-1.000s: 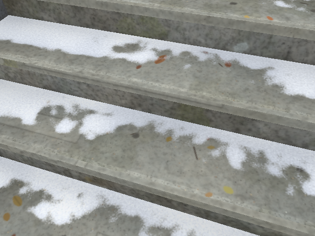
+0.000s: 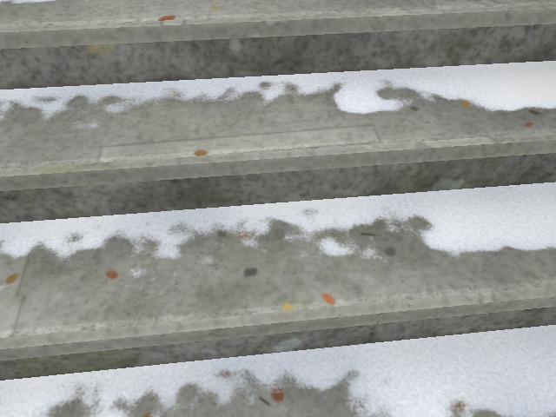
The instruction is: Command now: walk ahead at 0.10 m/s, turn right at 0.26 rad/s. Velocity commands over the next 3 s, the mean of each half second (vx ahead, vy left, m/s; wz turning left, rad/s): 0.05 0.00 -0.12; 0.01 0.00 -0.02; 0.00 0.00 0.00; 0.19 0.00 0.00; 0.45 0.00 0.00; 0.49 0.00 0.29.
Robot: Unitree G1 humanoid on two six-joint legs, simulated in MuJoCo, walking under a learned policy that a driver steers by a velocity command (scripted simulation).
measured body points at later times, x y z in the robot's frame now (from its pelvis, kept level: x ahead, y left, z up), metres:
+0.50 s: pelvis +0.07 +0.00 +0.02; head +0.07 +0.00 +0.47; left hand +0.20 +0.23 -0.11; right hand +0.20 -0.23 -0.10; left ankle +0.08 +0.10 -0.71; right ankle +0.09 -0.13 -0.71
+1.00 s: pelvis +0.08 -0.01 +0.02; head +0.09 +0.00 +0.47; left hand +0.18 +0.21 -0.12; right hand +0.15 -0.23 -0.12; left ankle +0.08 +0.10 -0.71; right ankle +0.09 -0.13 -0.71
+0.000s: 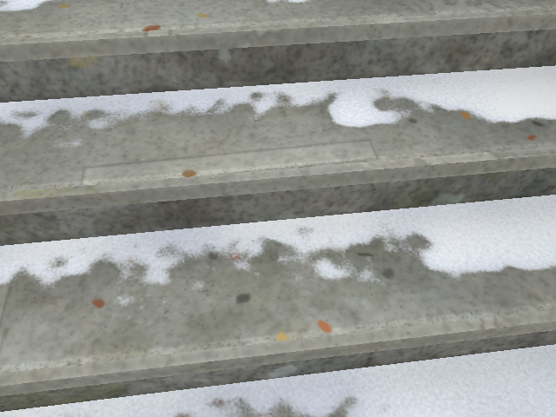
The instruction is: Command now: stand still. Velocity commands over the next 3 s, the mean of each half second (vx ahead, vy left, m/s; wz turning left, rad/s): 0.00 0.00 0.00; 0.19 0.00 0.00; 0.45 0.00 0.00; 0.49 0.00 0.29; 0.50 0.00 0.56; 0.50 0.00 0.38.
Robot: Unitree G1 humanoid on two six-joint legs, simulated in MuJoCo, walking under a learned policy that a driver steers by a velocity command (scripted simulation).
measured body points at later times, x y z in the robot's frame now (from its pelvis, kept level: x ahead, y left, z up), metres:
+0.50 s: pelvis +0.01 +0.00 +0.00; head +0.01 +0.01 +0.45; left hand +0.07 +0.23 -0.15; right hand +0.03 -0.22 -0.15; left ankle -0.01 +0.11 -0.73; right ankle +0.01 -0.12 -0.73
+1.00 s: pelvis +0.08 -0.02 +0.00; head +0.07 -0.02 +0.45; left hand +0.01 +0.19 -0.15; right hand +0.07 -0.25 -0.16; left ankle -0.02 +0.10 -0.57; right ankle +0.01 -0.11 -0.73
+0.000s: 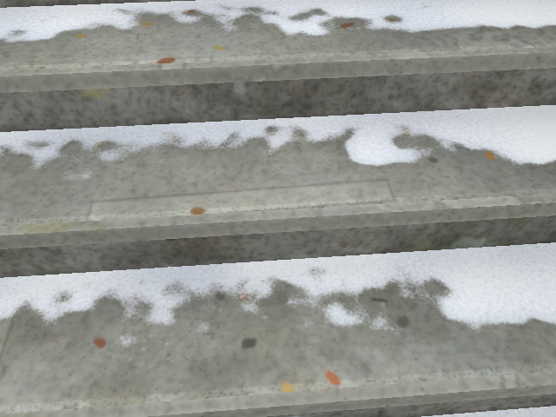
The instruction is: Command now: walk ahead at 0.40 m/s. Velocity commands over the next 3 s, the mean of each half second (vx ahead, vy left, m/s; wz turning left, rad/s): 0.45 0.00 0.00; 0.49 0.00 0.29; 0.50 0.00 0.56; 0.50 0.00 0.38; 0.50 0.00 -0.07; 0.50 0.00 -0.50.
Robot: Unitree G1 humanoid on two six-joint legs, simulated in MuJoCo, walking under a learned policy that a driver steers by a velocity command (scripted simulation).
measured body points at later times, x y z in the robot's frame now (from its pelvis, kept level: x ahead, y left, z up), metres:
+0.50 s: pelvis +0.22 +0.04 +0.13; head +0.22 +0.04 +0.58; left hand +0.34 +0.28 +0.00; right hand +0.16 -0.18 -0.02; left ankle +0.22 +0.12 -0.57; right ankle +0.23 -0.13 -0.33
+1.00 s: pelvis +0.50 -0.01 +0.27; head +0.51 -0.01 +0.72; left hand +0.56 +0.23 +0.13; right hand +0.56 -0.25 +0.12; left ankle +0.41 +0.13 -0.21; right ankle +0.54 -0.10 -0.41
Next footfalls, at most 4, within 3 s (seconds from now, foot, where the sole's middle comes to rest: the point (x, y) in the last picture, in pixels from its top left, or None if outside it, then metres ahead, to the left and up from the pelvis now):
0.26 left None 0.26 0.12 -0.61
0.80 right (358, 339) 0.58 -0.10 -0.45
1.36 left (217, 185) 0.84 0.20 -0.29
1.84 right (250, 40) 1.16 0.15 -0.12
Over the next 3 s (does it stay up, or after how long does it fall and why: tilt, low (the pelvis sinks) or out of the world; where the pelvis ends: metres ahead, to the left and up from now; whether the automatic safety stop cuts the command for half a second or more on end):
stays up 1.50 0.53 0.81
